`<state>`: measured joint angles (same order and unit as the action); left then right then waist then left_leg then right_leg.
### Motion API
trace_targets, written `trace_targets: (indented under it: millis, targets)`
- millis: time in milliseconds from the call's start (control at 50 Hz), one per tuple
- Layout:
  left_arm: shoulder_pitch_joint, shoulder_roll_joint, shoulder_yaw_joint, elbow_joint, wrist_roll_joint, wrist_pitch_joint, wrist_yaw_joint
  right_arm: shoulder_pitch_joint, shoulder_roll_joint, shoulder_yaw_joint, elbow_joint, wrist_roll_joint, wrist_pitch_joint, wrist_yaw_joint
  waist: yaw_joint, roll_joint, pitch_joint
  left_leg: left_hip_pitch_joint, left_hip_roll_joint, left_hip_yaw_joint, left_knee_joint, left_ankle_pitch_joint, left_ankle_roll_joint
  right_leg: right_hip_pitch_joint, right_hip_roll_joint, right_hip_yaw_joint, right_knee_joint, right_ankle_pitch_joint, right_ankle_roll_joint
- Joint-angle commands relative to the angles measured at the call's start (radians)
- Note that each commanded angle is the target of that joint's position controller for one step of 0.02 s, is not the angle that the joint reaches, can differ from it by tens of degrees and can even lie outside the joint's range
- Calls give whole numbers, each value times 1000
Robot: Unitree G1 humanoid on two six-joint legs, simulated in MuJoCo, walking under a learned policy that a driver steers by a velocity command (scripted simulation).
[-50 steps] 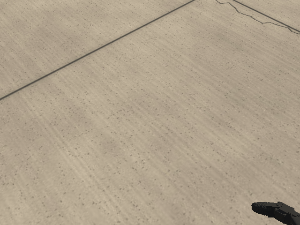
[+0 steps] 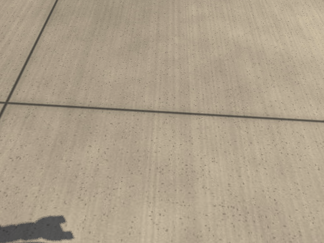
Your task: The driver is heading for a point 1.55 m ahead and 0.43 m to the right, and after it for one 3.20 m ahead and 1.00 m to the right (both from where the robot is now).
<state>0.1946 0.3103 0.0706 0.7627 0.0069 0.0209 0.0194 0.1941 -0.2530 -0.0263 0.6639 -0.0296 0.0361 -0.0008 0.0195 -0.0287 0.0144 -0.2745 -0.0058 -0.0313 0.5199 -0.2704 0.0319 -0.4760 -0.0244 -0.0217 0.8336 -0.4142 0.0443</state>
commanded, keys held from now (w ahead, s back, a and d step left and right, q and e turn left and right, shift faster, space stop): shift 0.52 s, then w+shift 0.48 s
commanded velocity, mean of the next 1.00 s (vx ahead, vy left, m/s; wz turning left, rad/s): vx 0.28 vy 0.00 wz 0.05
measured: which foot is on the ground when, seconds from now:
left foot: down 0.00-1.00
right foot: up 0.00-0.18, down 0.20-0.76, up 0.78-1.00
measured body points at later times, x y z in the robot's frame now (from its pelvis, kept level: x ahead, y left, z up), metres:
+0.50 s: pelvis +0.00 -0.02 +0.00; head +0.00 -0.02 +0.45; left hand +0.11 +0.24 -0.13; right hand +0.10 -0.28 -0.13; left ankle +0.00 +0.10 -0.74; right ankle -0.01 -0.14 -0.74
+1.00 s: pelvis +0.13 +0.01 +0.00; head +0.14 +0.03 +0.45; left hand +0.35 +0.23 -0.09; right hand +0.04 -0.22 -0.13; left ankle +0.01 +0.12 -0.74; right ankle +0.26 -0.16 -0.66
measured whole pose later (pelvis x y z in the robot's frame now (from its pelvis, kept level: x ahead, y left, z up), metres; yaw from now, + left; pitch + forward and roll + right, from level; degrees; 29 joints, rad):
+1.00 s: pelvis +0.13 +0.01 +0.00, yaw +0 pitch +3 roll -1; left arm 0.06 0.25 0.03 0.77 -0.03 -0.09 -0.03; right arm 0.55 -0.18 -0.02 0.98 0.00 -0.10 0.00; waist -0.10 -0.03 -0.04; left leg 0.04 0.00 0.03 0.23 -0.32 0.03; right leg -0.76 -0.10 0.01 0.97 -0.05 -0.02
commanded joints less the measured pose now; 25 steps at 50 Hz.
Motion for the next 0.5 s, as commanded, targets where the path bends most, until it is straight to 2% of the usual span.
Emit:
trace_targets:
  millis: [20, 60, 80, 120, 140, 160, 180, 200, 220, 240, 260, 280, 340, 500]
  targets:
    - [8, 84, 28, -37, 7, 2, 12, -103, -120, -31, -63, 10, -45, -10, 14, 179, -68, 36, 216, -179, -190, 404, 175, -17, -22, 62, 168, 23, 34]
    - [5, 43, 11, -36, -3, -2, 7, -104, -98, -26, -49, 12, -42, -9, 15, 167, -84, 56, 179, -131, -156, 461, 163, 43, -25, 50, 51, 51, 41]
    - [-24, 25, 1, -42, -5, -5, 4, -83, -102, -28, -39, 14, -39, -9, -7, 173, -85, 79, 178, -136, -138, 471, 166, 62, -24, 42, -24, 45, 40]
    - [-56, 24, -7, -53, -9, -7, -1, -37, -121, -35, -14, 16, -31, -10, -37, 181, -94, 118, 204, -181, -116, 486, 190, 103, -16, 34, -136, 13, 35]
    - [-48, 30, -7, -48, -13, -8, -3, -36, -121, -34, -7, 19, -28, -10, -35, 181, -96, 122, 209, -198, -110, 478, 193, 138, -13, 30, -210, 42, 29]
    - [-24, 27, -9, -36, -12, -10, -6, -47, -112, -31, 1, 27, -27, -11, -13, 170, -92, 108, 197, -198, -98, 448, 178, 198, -8, 22, -337, 143, 18]
    - [-8, 32, -12, -26, -2, -13, -8, -30, -103, -27, 16, 34, -30, -11, 0, 147, -85, 78, 176, -196, -99, 384, 142, 280, -13, 35, -461, 308, 1]
    - [2, 72, -8, -25, 13, -15, -3, 3, -87, -21, 26, 23, -41, -10, -16, 96, -105, 34, 141, -182, -90, 283, 91, 376, -68, 98, -459, 479, -18]
    - [-1, 147, 10, -20, 12, -12, 3, 50, -98, -26, 33, 7, -55, 0, -68, -31, -104, -14, 75, -124, -80, 184, 52, 415, -111, 113, -380, 591, -53]
    - [-20, 105, 7, -4, 1, -13, -3, 26, -92, -25, 42, 5, -58, -2, -49, -83, -103, 37, 33, -66, -91, 125, 12, 330, -82, 96, -374, 430, -81]
    - [-28, 59, -5, -7, 2, -16, -8, -30, -116, -30, 46, 8, -55, -6, -16, -41, -71, 47, 26, -56, -71, 102, -6, 292, -63, 93, -395, 351, -79]
    - [-35, 48, -9, 2, 8, -21, -7, -52, -102, -31, 44, 12, -49, -12, -17, -32, -64, 51, 27, -50, -62, 112, -6, 273, -62, 92, -406, 322, -70]
    - [-37, 37, -17, 23, 7, -36, -3, -38, -82, -32, 63, 12, -27, -22, -19, -28, -32, 53, 29, -57, -71, 123, 1, 248, -49, 80, -413, 284, -56]
    - [-39, 31, -25, 85, 3, -38, 8, -7, -73, -43, 148, 17, -29, -33, -17, 22, -8, 67, 26, -50, -85, 124, -16, 239, -36, 76, -424, 231, -57]
Keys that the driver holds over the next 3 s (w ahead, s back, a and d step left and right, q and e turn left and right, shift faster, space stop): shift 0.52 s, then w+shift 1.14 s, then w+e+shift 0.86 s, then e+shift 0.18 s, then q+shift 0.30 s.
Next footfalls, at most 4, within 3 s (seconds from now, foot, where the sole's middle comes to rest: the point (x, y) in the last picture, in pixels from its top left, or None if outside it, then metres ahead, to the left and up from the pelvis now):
0.20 right None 0.03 -0.14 -0.78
1.22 right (199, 236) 0.52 -0.15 -0.78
1.72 left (145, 140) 0.99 0.09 -0.78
2.22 right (193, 90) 1.38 -0.17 -0.78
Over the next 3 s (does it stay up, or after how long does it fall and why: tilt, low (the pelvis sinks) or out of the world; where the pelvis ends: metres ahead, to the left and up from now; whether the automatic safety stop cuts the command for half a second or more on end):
stays up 1.65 -0.28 -0.01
